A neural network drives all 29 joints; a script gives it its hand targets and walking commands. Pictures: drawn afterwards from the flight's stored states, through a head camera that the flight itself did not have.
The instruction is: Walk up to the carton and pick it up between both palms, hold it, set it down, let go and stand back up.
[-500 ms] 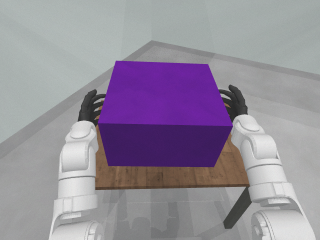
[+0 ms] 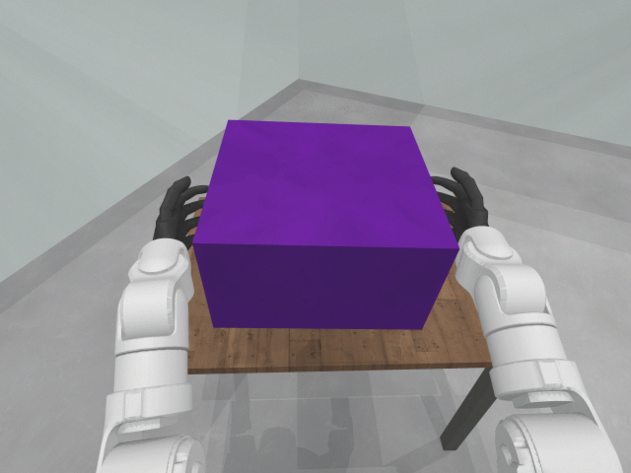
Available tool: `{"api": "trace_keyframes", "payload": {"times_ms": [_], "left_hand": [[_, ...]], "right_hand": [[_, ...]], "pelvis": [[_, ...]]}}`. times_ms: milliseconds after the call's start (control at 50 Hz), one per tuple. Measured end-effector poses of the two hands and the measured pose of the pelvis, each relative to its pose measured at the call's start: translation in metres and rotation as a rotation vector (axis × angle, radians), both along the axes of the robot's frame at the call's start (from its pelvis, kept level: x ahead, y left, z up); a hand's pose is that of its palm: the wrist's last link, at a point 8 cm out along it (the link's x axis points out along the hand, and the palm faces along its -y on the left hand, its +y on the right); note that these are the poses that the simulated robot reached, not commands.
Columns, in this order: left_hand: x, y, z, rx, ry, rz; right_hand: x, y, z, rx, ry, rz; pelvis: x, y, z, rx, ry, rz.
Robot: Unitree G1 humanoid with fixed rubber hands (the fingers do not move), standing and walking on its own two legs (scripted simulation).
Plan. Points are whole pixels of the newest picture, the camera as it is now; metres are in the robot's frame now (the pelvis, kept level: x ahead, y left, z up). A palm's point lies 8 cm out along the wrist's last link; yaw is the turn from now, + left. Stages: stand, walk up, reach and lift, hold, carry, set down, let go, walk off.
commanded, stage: hold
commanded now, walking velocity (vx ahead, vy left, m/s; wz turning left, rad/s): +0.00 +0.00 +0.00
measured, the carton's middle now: (319, 219) +0.42 +0.00 +0.14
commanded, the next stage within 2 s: set down in 0.56 s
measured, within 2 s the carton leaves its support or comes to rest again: neither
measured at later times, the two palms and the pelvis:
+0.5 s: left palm (172, 241) +0.35 +0.18 +0.16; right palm (467, 230) +0.36 -0.18 +0.17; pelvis +0.00 +0.00 +0.00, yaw +0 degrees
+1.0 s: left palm (176, 257) +0.36 +0.19 +0.13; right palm (452, 244) +0.37 -0.17 +0.13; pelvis +0.01 -0.01 +0.00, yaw +0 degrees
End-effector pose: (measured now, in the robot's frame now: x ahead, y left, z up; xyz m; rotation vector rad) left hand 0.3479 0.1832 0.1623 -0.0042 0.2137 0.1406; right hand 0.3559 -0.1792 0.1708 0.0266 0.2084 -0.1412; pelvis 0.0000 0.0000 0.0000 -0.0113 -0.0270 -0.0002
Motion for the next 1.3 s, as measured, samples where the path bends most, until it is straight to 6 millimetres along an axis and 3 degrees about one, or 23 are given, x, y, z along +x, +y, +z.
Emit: {"api": "trace_keyframes", "payload": {"times_ms": [580,800,900,1120,1300], "left_hand": [[0.000,0.000,0.000,0.001,-0.001,0.000],[0.004,-0.001,-0.004,-0.008,-0.030,0.004],[0.007,0.001,-0.015,0.004,-0.036,0.012],[0.006,0.007,-0.055,0.006,-0.012,0.033],[0.012,0.001,-0.068,0.001,-0.004,0.030]], "right_hand": [[0.000,0.000,0.000,0.000,-0.001,0.000],[0.002,0.000,-0.009,-0.017,-0.036,0.002],[0.009,0.002,-0.018,-0.038,-0.056,0.013],[0.016,0.009,-0.058,-0.050,-0.044,0.036],[0.022,0.002,-0.068,-0.059,-0.041,0.037]], "pelvis": [[0.000,0.000,0.000,0.000,0.001,0.001],[0.002,-0.003,0.000,-0.001,-0.021,-0.012],[0.004,-0.006,0.000,0.003,-0.033,-0.009],[0.013,-0.011,0.001,0.003,-0.021,0.017],[0.021,-0.010,0.000,-0.001,0.012,0.018]]}}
